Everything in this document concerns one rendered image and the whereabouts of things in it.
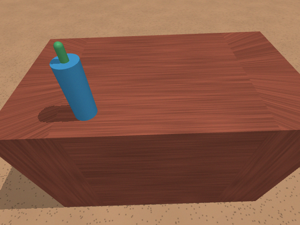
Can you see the bottle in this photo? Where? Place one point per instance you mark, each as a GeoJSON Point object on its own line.
{"type": "Point", "coordinates": [71, 77]}

